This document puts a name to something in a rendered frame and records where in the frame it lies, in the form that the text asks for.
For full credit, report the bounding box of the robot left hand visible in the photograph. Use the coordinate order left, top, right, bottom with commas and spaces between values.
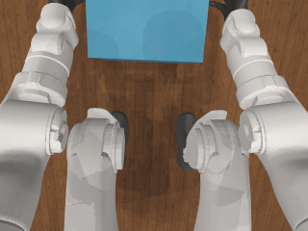
48, 0, 86, 14

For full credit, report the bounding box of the robot right forearm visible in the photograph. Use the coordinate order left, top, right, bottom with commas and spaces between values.
219, 9, 308, 115

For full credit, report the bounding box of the carton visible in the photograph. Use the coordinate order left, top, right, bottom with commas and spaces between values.
86, 0, 209, 64

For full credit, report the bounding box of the robot left forearm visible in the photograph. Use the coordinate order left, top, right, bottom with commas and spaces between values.
0, 3, 79, 107

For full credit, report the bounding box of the robot right hand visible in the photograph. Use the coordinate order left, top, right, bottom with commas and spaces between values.
209, 0, 248, 22

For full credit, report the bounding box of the robot right thigh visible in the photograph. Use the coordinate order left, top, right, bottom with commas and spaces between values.
190, 119, 252, 231

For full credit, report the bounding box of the left robot shin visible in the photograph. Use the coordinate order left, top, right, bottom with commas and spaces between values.
66, 108, 120, 161

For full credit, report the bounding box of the right robot upper arm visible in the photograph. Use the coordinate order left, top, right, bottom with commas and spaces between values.
238, 101, 308, 231

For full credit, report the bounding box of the left robot upper arm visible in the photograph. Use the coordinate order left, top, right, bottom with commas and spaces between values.
0, 99, 69, 231

